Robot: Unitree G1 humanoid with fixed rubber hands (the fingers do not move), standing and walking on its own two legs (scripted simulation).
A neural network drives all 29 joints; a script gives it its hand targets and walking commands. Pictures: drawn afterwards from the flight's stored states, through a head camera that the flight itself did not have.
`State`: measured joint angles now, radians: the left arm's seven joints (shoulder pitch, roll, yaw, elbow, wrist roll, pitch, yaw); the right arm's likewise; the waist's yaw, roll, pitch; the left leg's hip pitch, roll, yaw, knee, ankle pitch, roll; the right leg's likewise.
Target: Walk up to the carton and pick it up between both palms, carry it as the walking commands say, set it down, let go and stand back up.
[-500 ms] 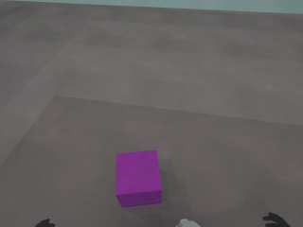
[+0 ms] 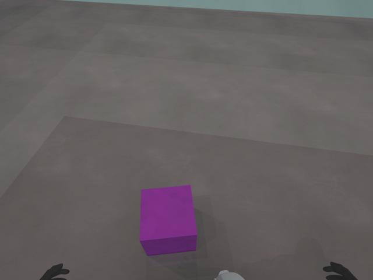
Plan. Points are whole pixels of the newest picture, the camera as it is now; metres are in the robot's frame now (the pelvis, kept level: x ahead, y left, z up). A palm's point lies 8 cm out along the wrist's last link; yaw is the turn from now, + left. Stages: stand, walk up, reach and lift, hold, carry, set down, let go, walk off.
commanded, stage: reach and lift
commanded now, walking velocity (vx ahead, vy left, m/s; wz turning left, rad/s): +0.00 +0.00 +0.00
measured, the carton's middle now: (168, 220) +0.50 +0.10 -0.61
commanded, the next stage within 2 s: none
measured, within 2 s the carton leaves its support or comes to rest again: neither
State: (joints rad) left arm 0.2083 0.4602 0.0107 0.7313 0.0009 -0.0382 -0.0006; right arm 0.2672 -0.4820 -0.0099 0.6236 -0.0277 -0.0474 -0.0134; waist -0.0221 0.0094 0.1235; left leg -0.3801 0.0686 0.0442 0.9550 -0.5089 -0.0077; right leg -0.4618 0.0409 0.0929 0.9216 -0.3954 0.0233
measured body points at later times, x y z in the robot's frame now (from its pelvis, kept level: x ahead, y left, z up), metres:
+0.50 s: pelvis +0.00 +0.00 +0.00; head +0.17 +0.01 +0.41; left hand +0.25 +0.29 -0.11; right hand +0.24 -0.25 -0.12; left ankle +0.01 +0.13 -0.69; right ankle +0.06 -0.14 -0.69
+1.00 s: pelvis -0.04 -0.03 -0.04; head +0.20 -0.02 +0.34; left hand +0.35 +0.27 -0.13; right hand +0.37 -0.23 -0.15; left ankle +0.01 +0.13 -0.69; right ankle +0.06 -0.14 -0.69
